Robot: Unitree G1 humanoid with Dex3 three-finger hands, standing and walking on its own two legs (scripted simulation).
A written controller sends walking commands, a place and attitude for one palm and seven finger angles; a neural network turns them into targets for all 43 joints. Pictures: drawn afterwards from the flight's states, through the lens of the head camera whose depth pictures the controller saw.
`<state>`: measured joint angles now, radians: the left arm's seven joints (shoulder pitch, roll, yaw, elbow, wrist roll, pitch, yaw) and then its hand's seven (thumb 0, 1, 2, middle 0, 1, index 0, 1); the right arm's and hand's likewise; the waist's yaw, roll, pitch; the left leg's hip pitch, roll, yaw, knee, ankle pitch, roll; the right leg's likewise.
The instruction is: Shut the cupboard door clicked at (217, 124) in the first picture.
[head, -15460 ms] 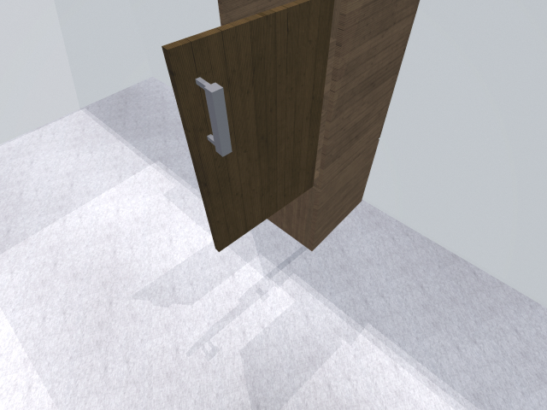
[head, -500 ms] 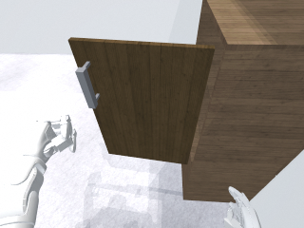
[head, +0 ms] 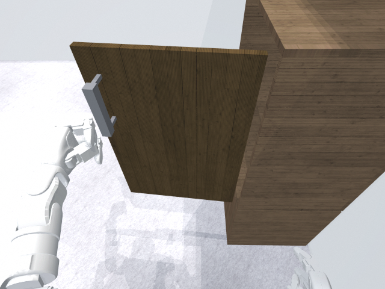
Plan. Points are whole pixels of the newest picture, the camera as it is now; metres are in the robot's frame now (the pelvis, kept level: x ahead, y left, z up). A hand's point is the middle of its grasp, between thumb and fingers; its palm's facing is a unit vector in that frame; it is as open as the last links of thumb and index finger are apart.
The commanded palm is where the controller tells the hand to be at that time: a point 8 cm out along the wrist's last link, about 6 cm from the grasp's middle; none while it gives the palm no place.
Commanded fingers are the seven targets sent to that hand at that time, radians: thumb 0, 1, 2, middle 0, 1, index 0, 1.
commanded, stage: bring the fist close to the handle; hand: left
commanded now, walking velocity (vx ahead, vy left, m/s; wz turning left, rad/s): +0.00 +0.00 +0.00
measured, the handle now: (103, 106) +0.48 +0.24 +0.12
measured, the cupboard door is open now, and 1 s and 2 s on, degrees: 84 83 68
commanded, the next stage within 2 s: push the door shut along its arc in 0.60 s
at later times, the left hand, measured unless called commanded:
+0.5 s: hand (103, 133) +0.39 +0.21 +0.13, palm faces -0.01 -1.00 -0.04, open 3.1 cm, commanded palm +0.36 +0.26 +0.13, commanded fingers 0.00 0.90 0.90 -1.30 -1.50 -1.30 -1.50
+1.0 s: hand (107, 122) +0.41 +0.21 +0.14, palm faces -0.08 -1.00 -0.04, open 3.1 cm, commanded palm +0.39 +0.25 +0.13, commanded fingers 0.00 0.90 0.90 -1.30 -1.50 -1.30 -1.50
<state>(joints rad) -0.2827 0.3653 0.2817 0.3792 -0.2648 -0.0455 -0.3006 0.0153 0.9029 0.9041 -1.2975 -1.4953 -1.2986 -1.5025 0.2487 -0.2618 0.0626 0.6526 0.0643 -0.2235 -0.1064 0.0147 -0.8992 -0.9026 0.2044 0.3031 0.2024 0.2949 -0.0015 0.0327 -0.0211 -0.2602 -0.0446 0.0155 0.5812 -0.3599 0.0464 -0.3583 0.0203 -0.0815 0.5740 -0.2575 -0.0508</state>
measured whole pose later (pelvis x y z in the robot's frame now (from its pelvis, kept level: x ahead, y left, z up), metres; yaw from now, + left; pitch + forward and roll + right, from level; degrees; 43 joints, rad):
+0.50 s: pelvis +0.01 +0.01 +0.00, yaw -1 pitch +4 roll -1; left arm -0.35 0.35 0.30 0.48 -0.24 -0.10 -0.28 0.02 0.90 0.90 -1.30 -1.50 -1.30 -1.50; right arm 0.32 -0.27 0.04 0.65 0.06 -0.15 -0.07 0.01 -0.90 -0.90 0.20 0.30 0.20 0.29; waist -0.03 0.03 -0.04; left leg -0.25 -0.05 0.04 0.53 -0.35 0.06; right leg -0.36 0.02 -0.06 0.53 -0.24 -0.04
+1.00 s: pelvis +0.00 +0.01 +0.00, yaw +0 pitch +4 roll +0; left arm -0.58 0.41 0.26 0.75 -0.22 -0.14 -0.35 0.02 0.90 0.90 -1.30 -1.50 -1.30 -1.50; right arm 0.27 -0.28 0.06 0.65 0.06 -0.13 -0.09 0.01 -0.90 -0.90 0.21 0.30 0.20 0.29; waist -0.04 0.03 -0.04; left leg -0.29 -0.06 0.02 0.56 -0.35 0.06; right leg -0.39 0.01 -0.08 0.56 -0.25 -0.04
